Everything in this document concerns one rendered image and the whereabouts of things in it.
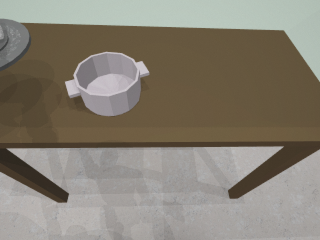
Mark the table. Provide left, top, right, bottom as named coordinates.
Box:
left=0, top=22, right=320, bottom=203

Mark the pot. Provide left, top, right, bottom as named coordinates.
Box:
left=65, top=52, right=150, bottom=116

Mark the lid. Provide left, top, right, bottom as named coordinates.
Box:
left=0, top=18, right=32, bottom=71

